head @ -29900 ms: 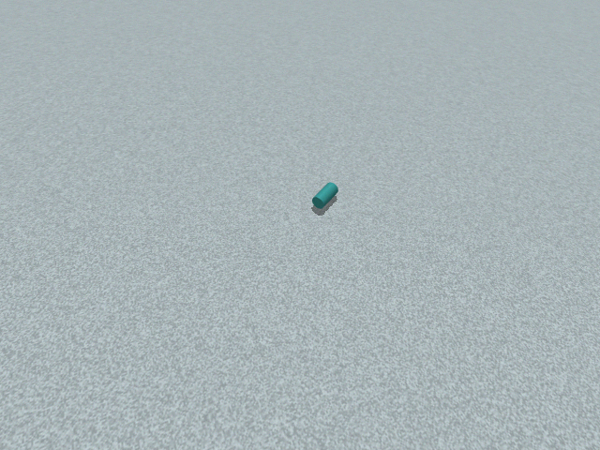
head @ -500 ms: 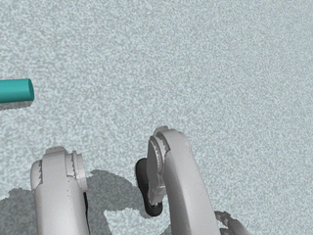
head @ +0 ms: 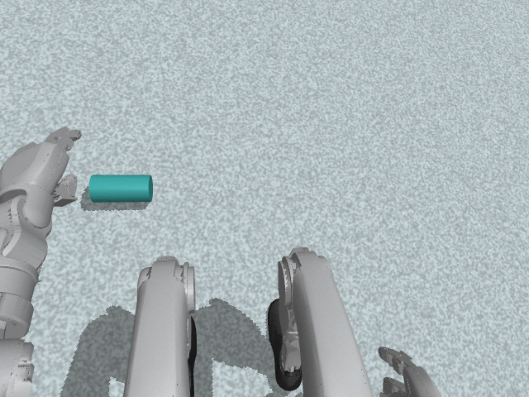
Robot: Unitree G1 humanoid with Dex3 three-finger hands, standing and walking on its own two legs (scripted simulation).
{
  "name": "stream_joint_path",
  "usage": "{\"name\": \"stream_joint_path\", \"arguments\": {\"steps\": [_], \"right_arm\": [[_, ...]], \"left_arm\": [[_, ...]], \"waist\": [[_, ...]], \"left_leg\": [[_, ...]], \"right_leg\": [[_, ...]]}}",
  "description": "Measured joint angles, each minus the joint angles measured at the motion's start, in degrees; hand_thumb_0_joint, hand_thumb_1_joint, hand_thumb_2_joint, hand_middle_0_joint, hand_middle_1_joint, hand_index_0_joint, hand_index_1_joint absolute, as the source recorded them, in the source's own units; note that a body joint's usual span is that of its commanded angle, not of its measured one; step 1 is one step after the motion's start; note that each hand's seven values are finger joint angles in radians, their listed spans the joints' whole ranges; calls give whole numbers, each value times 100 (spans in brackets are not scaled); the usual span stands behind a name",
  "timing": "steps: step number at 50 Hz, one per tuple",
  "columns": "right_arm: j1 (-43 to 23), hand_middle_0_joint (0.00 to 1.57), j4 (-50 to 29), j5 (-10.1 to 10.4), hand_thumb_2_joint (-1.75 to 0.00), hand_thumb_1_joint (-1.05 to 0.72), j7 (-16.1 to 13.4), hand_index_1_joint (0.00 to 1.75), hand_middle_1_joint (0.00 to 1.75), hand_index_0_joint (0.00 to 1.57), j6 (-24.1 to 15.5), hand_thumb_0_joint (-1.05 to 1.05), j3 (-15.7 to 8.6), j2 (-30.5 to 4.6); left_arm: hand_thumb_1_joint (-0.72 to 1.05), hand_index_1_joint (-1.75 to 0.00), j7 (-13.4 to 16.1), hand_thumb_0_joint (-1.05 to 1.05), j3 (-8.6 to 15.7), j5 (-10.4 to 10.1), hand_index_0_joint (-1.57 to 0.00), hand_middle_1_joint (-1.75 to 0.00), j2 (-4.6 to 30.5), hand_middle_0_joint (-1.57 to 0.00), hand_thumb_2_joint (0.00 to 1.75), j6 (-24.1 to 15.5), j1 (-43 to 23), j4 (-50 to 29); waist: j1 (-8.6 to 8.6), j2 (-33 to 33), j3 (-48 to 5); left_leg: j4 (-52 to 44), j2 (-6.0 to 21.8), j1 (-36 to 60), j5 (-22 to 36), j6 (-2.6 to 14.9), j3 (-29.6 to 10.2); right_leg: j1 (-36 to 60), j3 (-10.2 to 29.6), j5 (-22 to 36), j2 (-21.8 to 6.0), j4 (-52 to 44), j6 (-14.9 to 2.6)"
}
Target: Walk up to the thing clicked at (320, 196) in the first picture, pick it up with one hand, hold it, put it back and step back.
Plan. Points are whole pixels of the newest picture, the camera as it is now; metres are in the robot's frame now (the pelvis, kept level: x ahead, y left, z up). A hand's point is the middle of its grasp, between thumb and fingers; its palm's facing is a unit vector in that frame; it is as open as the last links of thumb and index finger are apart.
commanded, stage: home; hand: left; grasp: from above
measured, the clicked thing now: (122, 188) +0.51 +0.28 -0.40
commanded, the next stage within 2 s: none
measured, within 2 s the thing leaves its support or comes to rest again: neither
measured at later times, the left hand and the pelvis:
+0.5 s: hand (34, 278) +0.27 +0.21 +0.09, palm faces +0.00 -0.93 -0.36, open 7.4 cm; pelvis +0.03 -0.01 +0.18, yaw +4 degrees
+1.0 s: hand out of the picture +0.22 +0.19 +0.24, palm faces +0.15 -0.97 -0.20, open 7.4 cm; pelvis +0.08 -0.01 +0.28, yaw +6 degrees
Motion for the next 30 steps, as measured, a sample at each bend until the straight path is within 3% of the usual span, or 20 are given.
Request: {"name": "stream_joint_path", "arguments": {"steps": [8, 20, 24, 30], "right_arm": [[-485, 20, -212, 190, -90, -90, -296, 30, 30, 21, -254, 0, -93, -21], [-605, 21, -423, 314, -90, -90, -722, 30, 30, 21, -731, 1, 162, 344], [-399, 21, -423, 325, -90, -90, -888, 30, 30, 21, -850, 1, 246, 432], [51, 21, -377, 321, -90, -90, -1180, 30, 30, 21, -1007, 1, 332, 459]], "left_arm": [[84, -31, -31, 1, -229, -1270, -21, -31, -603, -22, 89, 508, 1267, -1102], [89, -30, 238, 1, -309, -3064, -21, -30, -1421, -21, 90, 1383, 2883, -2273], [89, -30, 320, 1, -299, -3536, -21, -30, -1636, -21, 90, 1661, 3395, -2645], [89, -30, 387, 1, -214, -4068, -21, -30, -1911, -21, 90, 2018, 4121, -3187]], "waist": [[258, -101, -136], [310, -120, -117], [301, -119, -58], [291, -107, -11]], "left_leg": [[-1112, 14, 1356, 146, -44, 52], [-2776, 78, 3479, 388, -119, 82], [-3401, 111, 4239, 495, -133, 85], [-4358, 146, 5377, 674, -139, 92]], "right_leg": [[1311, 24, 125, -25, -1040, -48], [3370, 23, 346, -3, -2618, -143], [4127, 16, 460, 20, -3247, -161], [5276, 8, 650, 42, -4224, -175]]}}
